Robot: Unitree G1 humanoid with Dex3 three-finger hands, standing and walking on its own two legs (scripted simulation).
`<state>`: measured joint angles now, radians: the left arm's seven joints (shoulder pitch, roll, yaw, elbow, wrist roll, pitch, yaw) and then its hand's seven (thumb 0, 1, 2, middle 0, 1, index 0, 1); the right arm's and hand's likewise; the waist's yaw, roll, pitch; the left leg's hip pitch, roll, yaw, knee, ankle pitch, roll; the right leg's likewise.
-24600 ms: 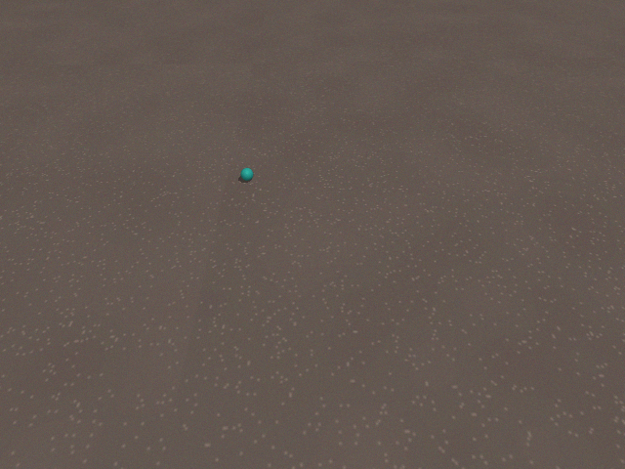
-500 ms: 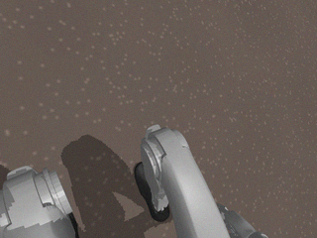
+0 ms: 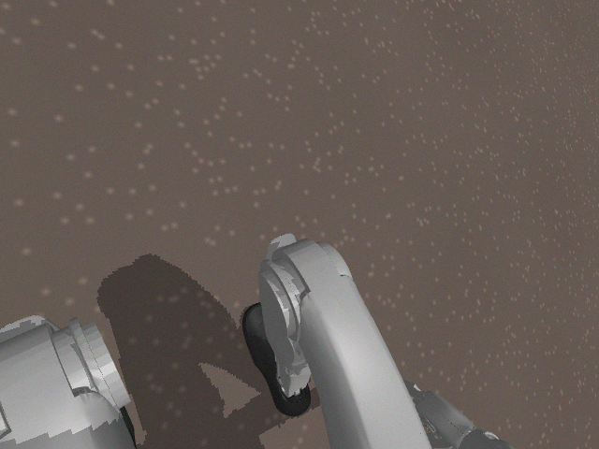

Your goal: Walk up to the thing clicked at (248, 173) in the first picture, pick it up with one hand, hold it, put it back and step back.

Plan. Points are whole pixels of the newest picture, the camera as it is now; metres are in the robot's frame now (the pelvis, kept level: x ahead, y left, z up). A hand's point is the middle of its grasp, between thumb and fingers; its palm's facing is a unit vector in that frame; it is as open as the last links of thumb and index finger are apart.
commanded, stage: rest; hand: left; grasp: from above
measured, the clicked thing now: out of the picture +0.46 +0.34 -0.27
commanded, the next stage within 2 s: open in 0.18 s
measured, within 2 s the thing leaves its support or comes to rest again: rests again in 0.12 s
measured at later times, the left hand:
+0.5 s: hand out of the picture +0.44 +0.34 -0.24, palm faces -0.44 -0.17 -0.88, open 8.3 cm
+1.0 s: hand out of the picture +0.44 +0.34 -0.24, palm faces -0.41 -0.16 -0.90, open 12.8 cm
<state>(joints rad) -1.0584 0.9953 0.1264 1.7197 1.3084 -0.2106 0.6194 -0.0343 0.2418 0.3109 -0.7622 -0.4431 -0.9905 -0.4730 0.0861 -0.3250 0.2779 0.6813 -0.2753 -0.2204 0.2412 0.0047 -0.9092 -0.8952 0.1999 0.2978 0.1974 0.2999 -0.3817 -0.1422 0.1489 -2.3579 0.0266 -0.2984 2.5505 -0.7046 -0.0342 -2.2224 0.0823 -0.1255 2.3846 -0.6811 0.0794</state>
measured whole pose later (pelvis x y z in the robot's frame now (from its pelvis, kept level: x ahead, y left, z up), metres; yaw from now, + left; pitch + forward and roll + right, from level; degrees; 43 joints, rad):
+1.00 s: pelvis +0.00 +0.00 +0.00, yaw -1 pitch +27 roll -15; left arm -1.07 1.05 0.12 1.73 1.28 -0.21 0.60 0.00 -0.28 0.78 -0.28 -0.81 -0.29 -0.81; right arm 0.08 -0.34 0.31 0.65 -0.28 -0.23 0.24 0.00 -0.90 -0.89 0.20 0.30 0.20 0.30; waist -0.39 -0.15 0.18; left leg -2.35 0.03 -0.31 2.55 -0.70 -0.03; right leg -2.21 0.08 -0.14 2.37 -0.67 0.08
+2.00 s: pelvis -0.02 -0.01 +0.05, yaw +6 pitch +31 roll -9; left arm -0.99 0.78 0.01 1.28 1.16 -0.16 0.15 0.00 -0.52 1.01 -0.10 -0.99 -0.09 -1.01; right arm 0.15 -0.32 0.10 0.63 -0.11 -0.02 0.15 0.01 -0.91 -0.90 0.20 0.30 0.20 0.30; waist -0.23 0.00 -0.02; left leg -2.27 0.02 -0.19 2.33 -0.62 -0.03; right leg -2.16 0.02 -0.06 2.24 -0.64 0.05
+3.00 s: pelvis +0.00 -0.01 +0.21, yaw +12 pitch +30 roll -5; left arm -0.19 0.42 0.05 0.39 0.42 0.16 0.03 0.01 0.83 0.89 -0.22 -0.31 -0.22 -0.32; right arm 0.09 -0.26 -0.02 0.57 0.01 -0.02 0.02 0.01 -0.91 -0.89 0.20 0.30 0.20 0.30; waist -0.05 0.02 -0.20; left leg -1.75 0.04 -0.11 1.83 -0.60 -0.03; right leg -1.67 -0.01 -0.04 1.78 -0.63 0.04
